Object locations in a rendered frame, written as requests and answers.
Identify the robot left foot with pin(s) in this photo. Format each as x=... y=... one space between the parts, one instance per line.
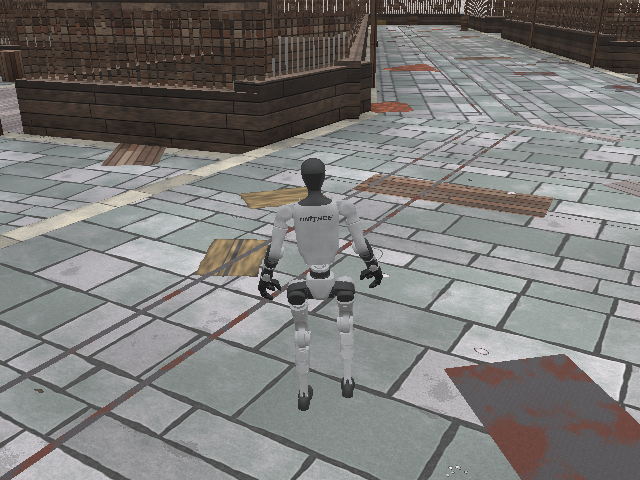
x=304 y=402

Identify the robot left forearm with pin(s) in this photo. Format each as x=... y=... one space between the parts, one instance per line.
x=268 y=266

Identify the robot right foot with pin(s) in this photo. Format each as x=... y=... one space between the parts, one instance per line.
x=347 y=389

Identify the left robot hand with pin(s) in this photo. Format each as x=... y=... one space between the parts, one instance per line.
x=269 y=285

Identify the robot foot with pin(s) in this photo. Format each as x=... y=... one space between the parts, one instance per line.
x=347 y=389
x=304 y=402

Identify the left robot upper arm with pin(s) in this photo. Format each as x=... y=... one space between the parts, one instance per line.
x=284 y=213

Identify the right robot hand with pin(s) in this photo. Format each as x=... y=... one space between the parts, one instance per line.
x=369 y=274

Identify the robot right forearm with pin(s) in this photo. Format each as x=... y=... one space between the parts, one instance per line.
x=369 y=258

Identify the right robot upper arm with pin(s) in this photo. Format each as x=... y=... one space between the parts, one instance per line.
x=347 y=209

